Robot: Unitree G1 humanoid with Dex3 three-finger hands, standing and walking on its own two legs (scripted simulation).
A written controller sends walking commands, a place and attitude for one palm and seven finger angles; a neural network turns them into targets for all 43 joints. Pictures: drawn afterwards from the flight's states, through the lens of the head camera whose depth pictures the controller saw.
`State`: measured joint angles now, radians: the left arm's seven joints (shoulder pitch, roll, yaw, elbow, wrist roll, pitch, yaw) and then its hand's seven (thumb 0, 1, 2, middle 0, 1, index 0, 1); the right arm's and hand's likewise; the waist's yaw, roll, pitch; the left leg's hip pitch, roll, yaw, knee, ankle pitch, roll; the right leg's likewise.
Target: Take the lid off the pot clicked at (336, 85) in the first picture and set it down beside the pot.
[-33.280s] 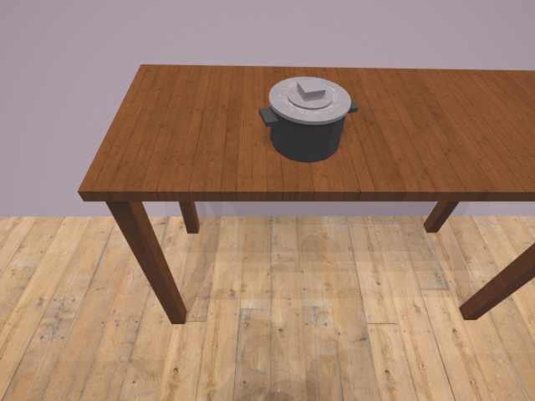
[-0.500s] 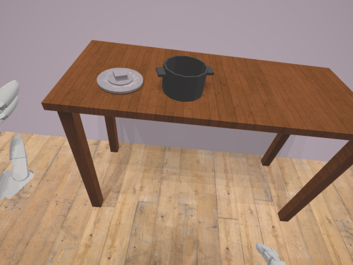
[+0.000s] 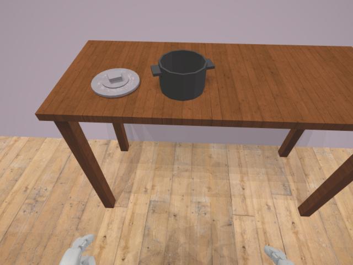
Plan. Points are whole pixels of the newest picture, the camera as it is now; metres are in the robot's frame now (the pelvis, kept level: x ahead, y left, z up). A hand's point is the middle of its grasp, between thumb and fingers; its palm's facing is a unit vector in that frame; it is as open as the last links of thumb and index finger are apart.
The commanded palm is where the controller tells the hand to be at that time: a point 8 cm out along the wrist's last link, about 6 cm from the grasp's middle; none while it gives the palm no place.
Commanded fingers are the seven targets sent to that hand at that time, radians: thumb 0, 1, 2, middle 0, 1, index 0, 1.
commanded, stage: stop stepping back and stand still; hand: left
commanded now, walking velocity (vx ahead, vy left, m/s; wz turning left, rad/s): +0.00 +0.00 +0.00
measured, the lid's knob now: (114, 76) +0.70 +0.24 +0.05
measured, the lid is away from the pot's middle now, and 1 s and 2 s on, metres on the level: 0.24 0.24 0.24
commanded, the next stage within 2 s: let the arm hang, fingers relaxed in 0.34 s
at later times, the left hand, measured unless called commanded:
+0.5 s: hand out of the picture +0.05 +0.16 -0.16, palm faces +0.04 -0.97 -0.22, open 7.3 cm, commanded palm none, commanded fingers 0.00 0.90 0.90 -0.20 -0.30 -0.20 -0.30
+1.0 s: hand out of the picture +0.02 +0.16 -0.16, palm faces +0.04 -0.98 -0.19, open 7.3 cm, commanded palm none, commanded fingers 0.00 0.90 0.90 -0.20 -0.30 -0.20 -0.30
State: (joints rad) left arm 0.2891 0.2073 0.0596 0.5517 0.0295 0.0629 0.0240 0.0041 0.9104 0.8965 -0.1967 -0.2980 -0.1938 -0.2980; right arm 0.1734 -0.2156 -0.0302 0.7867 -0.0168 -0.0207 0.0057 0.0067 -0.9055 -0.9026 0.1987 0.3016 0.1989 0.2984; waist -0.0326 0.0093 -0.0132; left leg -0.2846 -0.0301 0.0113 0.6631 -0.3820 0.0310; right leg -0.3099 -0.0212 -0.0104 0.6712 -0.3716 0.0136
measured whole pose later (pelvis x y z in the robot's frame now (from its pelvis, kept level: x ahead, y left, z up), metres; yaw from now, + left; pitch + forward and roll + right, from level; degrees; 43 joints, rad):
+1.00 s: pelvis +0.01 -0.01 +0.02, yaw +0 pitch -1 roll -1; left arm 0.25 0.15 0.03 1.09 0.00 0.00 0.05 0.00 0.93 0.90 -0.20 -0.30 -0.20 -0.30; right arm 0.31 -0.10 -0.04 1.07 -0.01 0.01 -0.05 0.00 -0.91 -0.90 0.19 0.30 0.19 0.30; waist -0.02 0.00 0.07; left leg -0.15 0.02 0.03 0.48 -0.30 0.01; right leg -0.15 0.03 -0.03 0.43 -0.26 -0.02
